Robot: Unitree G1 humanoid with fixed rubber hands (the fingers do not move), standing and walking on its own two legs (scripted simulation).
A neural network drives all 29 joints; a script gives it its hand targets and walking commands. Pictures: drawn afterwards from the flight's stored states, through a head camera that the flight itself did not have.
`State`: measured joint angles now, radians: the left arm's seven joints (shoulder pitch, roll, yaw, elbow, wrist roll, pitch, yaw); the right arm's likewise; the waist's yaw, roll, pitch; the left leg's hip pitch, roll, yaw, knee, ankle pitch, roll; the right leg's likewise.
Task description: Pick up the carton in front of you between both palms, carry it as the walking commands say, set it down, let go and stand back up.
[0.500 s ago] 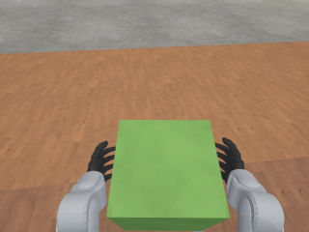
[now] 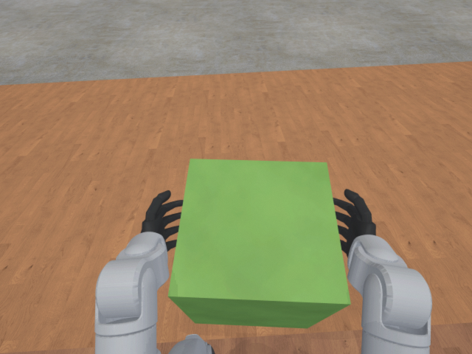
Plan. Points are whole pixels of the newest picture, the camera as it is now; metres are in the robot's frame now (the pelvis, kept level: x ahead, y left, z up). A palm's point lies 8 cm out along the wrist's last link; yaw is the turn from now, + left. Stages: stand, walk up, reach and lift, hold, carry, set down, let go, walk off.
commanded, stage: carry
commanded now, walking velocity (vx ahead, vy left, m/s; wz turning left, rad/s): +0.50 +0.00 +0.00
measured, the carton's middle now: (253, 251) +0.29 +0.00 +0.02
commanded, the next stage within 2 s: none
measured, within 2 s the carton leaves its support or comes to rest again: neither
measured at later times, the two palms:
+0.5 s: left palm (186, 92) +0.69 +0.17 +0.08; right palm (307, 94) +0.68 -0.13 +0.08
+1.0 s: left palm (210, 45) +1.04 +0.15 +0.04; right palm (298, 48) +1.05 -0.15 +0.03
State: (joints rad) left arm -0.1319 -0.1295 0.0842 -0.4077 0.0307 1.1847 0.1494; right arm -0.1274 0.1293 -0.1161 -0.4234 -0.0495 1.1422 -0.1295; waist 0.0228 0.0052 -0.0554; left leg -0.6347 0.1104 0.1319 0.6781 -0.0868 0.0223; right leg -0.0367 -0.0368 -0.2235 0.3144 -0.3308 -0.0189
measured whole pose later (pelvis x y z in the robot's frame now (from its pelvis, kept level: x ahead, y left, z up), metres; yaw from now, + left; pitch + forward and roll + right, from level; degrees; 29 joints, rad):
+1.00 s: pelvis +0.70 +0.00 -0.06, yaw -1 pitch +6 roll +1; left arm -0.48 -0.11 0.23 -0.08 -0.01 0.99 0.16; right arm -0.46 0.12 -0.26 -0.14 -0.05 1.01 -0.16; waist 0.06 0.01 0.01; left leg -0.59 -0.04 0.12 0.49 0.20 0.07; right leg -0.09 0.11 -0.08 0.54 -0.35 -0.15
